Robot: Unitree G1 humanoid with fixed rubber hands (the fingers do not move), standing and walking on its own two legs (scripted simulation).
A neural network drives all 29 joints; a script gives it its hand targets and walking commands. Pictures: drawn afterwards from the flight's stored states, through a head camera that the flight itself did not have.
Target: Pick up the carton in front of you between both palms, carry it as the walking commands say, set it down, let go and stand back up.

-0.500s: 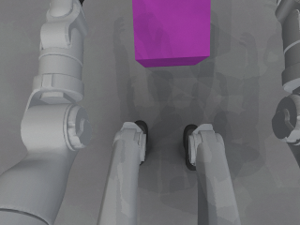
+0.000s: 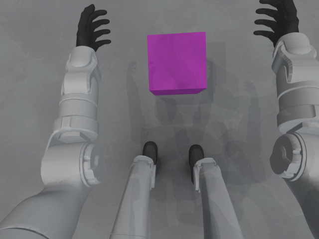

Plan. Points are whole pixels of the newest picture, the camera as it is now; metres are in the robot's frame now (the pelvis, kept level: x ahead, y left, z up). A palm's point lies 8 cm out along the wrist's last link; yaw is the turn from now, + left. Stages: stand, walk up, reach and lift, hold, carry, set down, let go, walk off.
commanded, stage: let go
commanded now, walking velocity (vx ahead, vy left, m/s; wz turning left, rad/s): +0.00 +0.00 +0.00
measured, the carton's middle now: (176, 68) +0.55 +0.00 -0.54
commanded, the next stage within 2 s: stand in 1.22 s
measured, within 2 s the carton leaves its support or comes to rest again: neither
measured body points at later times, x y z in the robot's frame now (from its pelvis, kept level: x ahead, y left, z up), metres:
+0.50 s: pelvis +0.06 +0.00 +0.09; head +0.22 +0.00 +0.50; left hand +0.34 +0.23 -0.01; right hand +0.36 -0.23 -0.02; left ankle +0.07 +0.13 -0.63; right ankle +0.06 -0.12 -0.63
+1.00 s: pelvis +0.08 +0.00 +0.12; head +0.09 +0.01 +0.56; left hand +0.25 +0.24 +0.04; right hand +0.25 -0.23 +0.04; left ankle +0.07 +0.13 -0.63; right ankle +0.06 -0.12 -0.63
